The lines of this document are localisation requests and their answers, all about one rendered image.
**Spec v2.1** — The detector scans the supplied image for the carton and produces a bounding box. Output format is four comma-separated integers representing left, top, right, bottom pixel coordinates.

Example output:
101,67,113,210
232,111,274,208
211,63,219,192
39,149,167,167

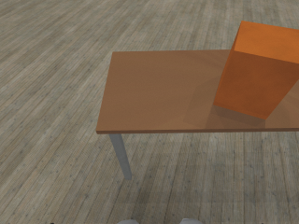
213,21,299,119

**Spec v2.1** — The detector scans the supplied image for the table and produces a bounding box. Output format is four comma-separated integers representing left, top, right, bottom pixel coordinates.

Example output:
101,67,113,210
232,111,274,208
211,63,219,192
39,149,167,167
95,49,299,180

